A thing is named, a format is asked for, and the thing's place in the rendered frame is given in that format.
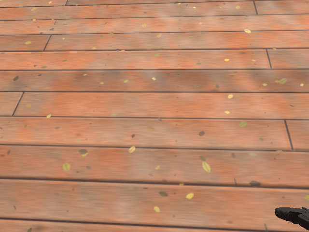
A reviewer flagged robot right hand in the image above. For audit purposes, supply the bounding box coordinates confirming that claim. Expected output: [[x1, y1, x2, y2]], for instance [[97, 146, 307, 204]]
[[274, 207, 309, 230]]

